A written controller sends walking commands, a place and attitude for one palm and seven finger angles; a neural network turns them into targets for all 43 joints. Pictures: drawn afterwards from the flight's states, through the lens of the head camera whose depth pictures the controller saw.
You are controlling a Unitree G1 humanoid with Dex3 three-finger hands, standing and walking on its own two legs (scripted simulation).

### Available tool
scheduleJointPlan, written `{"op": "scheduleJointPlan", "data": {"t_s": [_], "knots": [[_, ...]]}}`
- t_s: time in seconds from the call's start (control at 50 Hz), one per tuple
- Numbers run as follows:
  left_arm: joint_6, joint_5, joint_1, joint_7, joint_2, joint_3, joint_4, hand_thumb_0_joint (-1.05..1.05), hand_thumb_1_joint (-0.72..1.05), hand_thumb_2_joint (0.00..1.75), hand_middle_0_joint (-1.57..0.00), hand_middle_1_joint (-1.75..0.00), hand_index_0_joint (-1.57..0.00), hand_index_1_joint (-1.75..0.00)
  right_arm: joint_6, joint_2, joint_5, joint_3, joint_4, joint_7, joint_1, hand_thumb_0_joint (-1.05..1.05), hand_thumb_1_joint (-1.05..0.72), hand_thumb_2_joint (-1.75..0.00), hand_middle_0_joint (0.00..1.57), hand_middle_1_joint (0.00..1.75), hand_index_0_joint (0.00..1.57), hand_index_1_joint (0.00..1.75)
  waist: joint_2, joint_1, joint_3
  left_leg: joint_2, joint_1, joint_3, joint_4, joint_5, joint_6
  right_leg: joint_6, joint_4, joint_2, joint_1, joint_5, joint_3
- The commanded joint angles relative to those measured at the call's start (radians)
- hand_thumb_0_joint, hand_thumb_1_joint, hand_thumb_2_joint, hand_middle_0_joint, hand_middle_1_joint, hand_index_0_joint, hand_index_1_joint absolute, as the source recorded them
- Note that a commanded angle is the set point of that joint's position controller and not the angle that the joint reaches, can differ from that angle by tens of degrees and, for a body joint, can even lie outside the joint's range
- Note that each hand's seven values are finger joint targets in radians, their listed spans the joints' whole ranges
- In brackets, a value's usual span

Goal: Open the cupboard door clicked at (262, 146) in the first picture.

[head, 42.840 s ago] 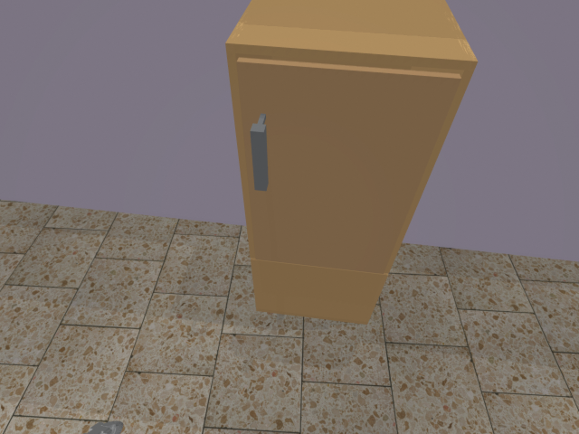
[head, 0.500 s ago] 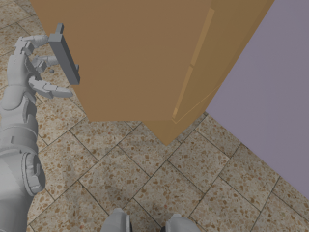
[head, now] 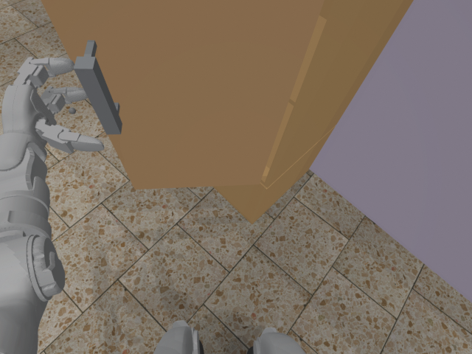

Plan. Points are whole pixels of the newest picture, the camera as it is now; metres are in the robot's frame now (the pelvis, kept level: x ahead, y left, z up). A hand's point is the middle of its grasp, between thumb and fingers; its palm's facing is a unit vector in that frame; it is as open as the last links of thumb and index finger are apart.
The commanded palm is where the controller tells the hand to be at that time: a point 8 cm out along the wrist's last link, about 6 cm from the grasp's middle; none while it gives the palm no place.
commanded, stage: move the hooked fingers beside the handle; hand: left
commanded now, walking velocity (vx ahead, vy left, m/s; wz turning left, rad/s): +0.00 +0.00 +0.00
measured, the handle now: (103, 90) +0.53 +0.21 +0.09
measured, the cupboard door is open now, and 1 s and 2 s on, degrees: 50 50 50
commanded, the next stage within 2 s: slide the fingers in behind the handle in 1.30 s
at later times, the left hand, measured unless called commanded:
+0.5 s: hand (54, 115) +0.48 +0.27 +0.09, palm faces +0.07 -1.00 -0.01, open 14.0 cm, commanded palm +0.46 +0.31 +0.09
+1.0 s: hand (52, 111) +0.48 +0.27 +0.09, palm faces +0.05 -1.00 +0.00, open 14.0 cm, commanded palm +0.45 +0.31 +0.09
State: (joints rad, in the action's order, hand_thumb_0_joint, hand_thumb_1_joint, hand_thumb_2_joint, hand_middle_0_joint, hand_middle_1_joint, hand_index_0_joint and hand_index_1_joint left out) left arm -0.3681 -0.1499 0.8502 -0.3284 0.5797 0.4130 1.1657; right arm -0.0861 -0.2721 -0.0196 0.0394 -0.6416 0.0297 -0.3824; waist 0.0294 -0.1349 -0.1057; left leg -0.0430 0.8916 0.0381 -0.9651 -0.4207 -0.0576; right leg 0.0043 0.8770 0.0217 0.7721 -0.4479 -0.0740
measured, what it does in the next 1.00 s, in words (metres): stands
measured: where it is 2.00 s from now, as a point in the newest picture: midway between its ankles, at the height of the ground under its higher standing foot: outside the picture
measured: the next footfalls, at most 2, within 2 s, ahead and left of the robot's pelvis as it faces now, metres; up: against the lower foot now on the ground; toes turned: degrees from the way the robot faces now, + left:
none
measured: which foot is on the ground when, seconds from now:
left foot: down 0.00-1.00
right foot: down 0.00-1.00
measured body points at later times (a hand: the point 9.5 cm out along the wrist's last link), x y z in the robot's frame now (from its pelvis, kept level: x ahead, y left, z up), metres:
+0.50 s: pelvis -0.01 +0.00 +0.00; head +0.11 +0.03 +0.43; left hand +0.47 +0.32 +0.09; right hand +0.00 -0.28 -0.10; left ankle +0.02 +0.08 -0.68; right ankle -0.02 -0.13 -0.68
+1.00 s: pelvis -0.01 +0.00 +0.00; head +0.11 +0.03 +0.43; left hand +0.47 +0.32 +0.10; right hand +0.00 -0.28 -0.10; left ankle +0.02 +0.08 -0.68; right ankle -0.02 -0.13 -0.68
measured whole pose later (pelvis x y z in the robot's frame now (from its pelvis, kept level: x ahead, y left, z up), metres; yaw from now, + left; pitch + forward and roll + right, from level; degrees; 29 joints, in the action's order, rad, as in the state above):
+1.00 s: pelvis -0.01 +0.00 +0.00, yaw -1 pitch +20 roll -5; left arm -0.35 -0.15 0.86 -0.43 0.68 0.49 1.20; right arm -0.08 -0.29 -0.02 0.05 -0.62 0.05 -0.39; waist 0.03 -0.15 -0.10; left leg -0.06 0.92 0.03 -0.98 -0.42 -0.06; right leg 0.00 0.89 0.03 0.80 -0.44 -0.07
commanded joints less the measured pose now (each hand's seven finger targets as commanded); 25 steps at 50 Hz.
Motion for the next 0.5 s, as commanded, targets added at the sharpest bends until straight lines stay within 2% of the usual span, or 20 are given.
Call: {"op": "scheduleJointPlan", "data": {"t_s": [0.0, 0.08, 0.1, 0.12, 0.14, 0.16, 0.2, 0.22, 0.26, 0.28, 0.3, 0.32, 0.36, 0.4, 0.44, 0.48], "knots": [[-0.066, -0.002, 0.396, -0.017, 0.257, 0.030, -0.206, 0.00, -0.50, 0.30, -0.30, -1.20, -0.30, -1.20, 0.009, -0.196, 0.008, -0.071, 0.052, 0.018, -0.161, 0.00, -0.90, -0.90, 0.20, 0.30, 0.20, 0.30, 0.135, -0.017, -0.441, -0.007, -0.542, -0.130, 0.088, 0.486, 0.038, -0.026, -0.075, 0.049, 0.023, 0.312, 0.012], [-0.063, -0.004, 0.418, -0.021, 0.261, 0.029, -0.194, 0.00, -0.50, 0.30, -0.30, -1.20, -0.30, -1.20, 0.006, -0.196, 0.007, -0.069, 0.055, 0.020, -0.157, 0.00, -0.90, -0.90, 0.20, 0.30, 0.20, 0.30, 0.134, -0.025, -0.409, -0.007, -0.528, -0.131, 0.093, 0.451, 0.037, -0.025, -0.082, 0.050, 0.036, 0.289, 0.011], [-0.062, -0.003, 0.409, -0.020, 0.292, 0.053, -0.187, 0.00, -0.50, 0.30, -0.30, -1.20, -0.30, -1.20, 0.006, -0.202, 0.006, -0.071, 0.057, 0.022, -0.158, 0.00, -0.90, -0.90, 0.20, 0.30, 0.20, 0.30, 0.116, -0.023, -0.403, -0.008, -0.514, -0.130, 0.095, 0.429, 0.035, -0.025, -0.083, 0.049, 0.030, 0.283, 0.013], [-0.061, -0.002, 0.413, -0.020, 0.299, 0.053, -0.184, 0.00, -0.50, 0.30, -0.30, -1.20, -0.30, -1.20, 0.007, -0.203, 0.005, -0.068, 0.061, 0.023, -0.156, 0.00, -0.90, -0.90, 0.20, 0.30, 0.20, 0.30, 0.118, -0.023, -0.399, -0.006, -0.500, -0.130, 0.100, 0.408, 0.035, -0.025, -0.083, 0.049, 0.027, 0.268, 0.013], [-0.067, -0.002, 0.433, -0.017, 0.314, 0.065, -0.196, 0.00, -0.50, 0.30, -0.30, -1.20, -0.30, -1.20, 0.009, -0.203, 0.008, -0.067, 0.059, 0.026, -0.158, 0.00, -0.90, -0.90, 0.20, 0.30, 0.20, 0.30, 0.135, -0.026, -0.410, -0.004, -0.504, -0.127, 0.092, 0.415, 0.032, -0.027, -0.079, 0.049, 0.027, 0.276, 0.017], [-0.074, 0.003, 0.446, -0.016, 0.351, 0.088, -0.212, 0.00, -0.50, 0.30, -0.30, -1.20, -0.30, -1.20, 0.011, -0.206, 0.009, -0.068, 0.059, 0.027, -0.161, 0.00, -0.90, -0.90, 0.20, 0.30, 0.20, 0.30, 0.147, -0.018, -0.440, -0.005, -0.514, -0.131, 0.092, 0.431, 0.035, -0.026, -0.076, 0.048, 0.016, 0.286, 0.018], [-0.082, 0.006, 0.423, -0.018, 0.355, 0.093, -0.234, 0.00, -0.50, 0.30, -0.30, -1.20, -0.30, -1.20, 0.012, -0.204, 0.010, -0.069, 0.065, 0.027, -0.163, 0.00, -0.90, -0.90, 0.20, 0.30, 0.20, 0.30, 0.164, -0.010, -0.472, -0.009, -0.547, -0.135, 0.090, 0.483, 0.042, -0.027, -0.070, 0.049, 0.012, 0.306, 0.015], [-0.082, 0.000, 0.411, -0.023, 0.336, 0.081, -0.230, 0.00, -0.50, 0.30, -0.30, -1.20, -0.30, -1.20, 0.012, -0.200, 0.008, -0.068, 0.064, 0.025, -0.157, 0.00, -0.90, -0.90, 0.20, 0.30, 0.20, 0.30, 0.177, -0.008, -0.466, -0.007, -0.552, -0.129, 0.088, 0.480, 0.042, -0.026, -0.075, 0.050, 0.013, 0.305, 0.017], [-0.083, -0.006, 0.376, -0.032, 0.360, 0.109, -0.213, 0.00, -0.50, 0.30, -0.30, -1.20, -0.30, -1.20, 0.015, -0.205, 0.010, -0.073, 0.063, 0.026, -0.163, 0.00, -0.90, -0.90, 0.20, 0.30, 0.20, 0.30, 0.143, -0.007, -0.477, -0.007, -0.535, -0.123, 0.080, 0.491, 0.036, -0.025, -0.076, 0.052, -0.012, 0.330, 0.020], [-0.076, -0.004, 0.362, -0.038, 0.378, 0.114, -0.193, 0.00, -0.50, 0.30, -0.30, -1.20, -0.30, -1.20, 0.015, -0.208, 0.008, -0.072, 0.062, 0.028, -0.161, 0.00, -0.90, -0.90, 0.20, 0.30, 0.20, 0.30, 0.138, -0.008, -0.446, -0.007, -0.511, -0.121, 0.086, 0.477, 0.037, -0.026, -0.077, 0.052, -0.018, 0.328, 0.019], [-0.069, -0.006, 0.377, -0.046, 0.360, 0.093, -0.194, 0.00, -0.50, 0.30, -0.30, -1.20, -0.30, -1.20, 0.010, -0.207, 0.004, -0.068, 0.063, 0.029, -0.158, 0.00, -0.90, -0.90, 0.20, 0.30, 0.20, 0.30, 0.140, -0.016, -0.432, -0.005, -0.498, -0.116, 0.089, 0.449, 0.034, -0.023, -0.081, 0.051, -0.007, 0.315, 0.021], [-0.054, -0.008, 0.377, -0.055, 0.337, 0.072, -0.153, 0.00, -0.50, 0.30, -0.30, -1.20, -0.30, -1.20, 0.009, -0.205, 0.001, -0.065, 0.063, 0.029, -0.156, 0.00, -0.90, -0.90, 0.20, 0.30, 0.20, 0.30, 0.126, -0.027, -0.385, -0.003, -0.471, -0.111, 0.093, 0.405, 0.029, -0.021, -0.089, 0.051, 0.006, 0.292, 0.020], [-0.044, -0.008, 0.395, -0.068, 0.373, 0.087, -0.128, 0.00, -0.50, 0.30, -0.30, -1.20, -0.30, -1.20, 0.010, -0.213, 0.000, -0.063, 0.061, 0.037, -0.157, 0.00, -0.90, -0.90, 0.20, 0.30, 0.20, 0.30, 0.107, -0.032, -0.362, -0.001, -0.433, -0.108, 0.093, 0.363, 0.023, -0.020, -0.093, 0.050, 0.002, 0.277, 0.025], [-0.043, -0.009, 0.378, -0.077, 0.424, 0.123, -0.148, 0.00, -0.50, 0.30, -0.30, -1.20, -0.30, -1.20, 0.015, -0.219, 0.002, -0.067, 0.069, 0.040, -0.161, 0.00, -0.90, -0.90, 0.20, 0.30, 0.20, 0.30, 0.114, -0.020, -0.401, 0.003, -0.428, -0.102, 0.091, 0.376, 0.020, -0.021, -0.093, 0.048, -0.034, 0.299, 0.033], [-0.059, -0.017, 0.393, -0.087, 0.428, 0.126, -0.180, 0.00, -0.50, 0.30, -0.30, -1.20, -0.30, -1.20, 0.019, -0.217, 0.004, -0.066, 0.069, 0.042, -0.164, 0.00, -0.90, -0.90, 0.20, 0.30, 0.20, 0.30, 0.130, -0.019, -0.433, 0.003, -0.450, -0.103, 0.079, 0.415, 0.021, -0.024, -0.081, 0.050, -0.037, 0.325, 0.033], [-0.081, -0.019, 0.410, -0.097, 0.424, 0.122, -0.226, 0.00, -0.50, 0.30, -0.30, -1.20, -0.30, -1.20, 0.020, -0.214, 0.006, -0.068, 0.065, 0.039, -0.162, 0.00, -0.90, -0.90, 0.20, 0.30, 0.20, 0.30, 0.190, -0.011, -0.479, -0.003, -0.522, -0.115, 0.076, 0.461, 0.033, -0.026, -0.076, 0.053, -0.009, 0.324, 0.026]]}}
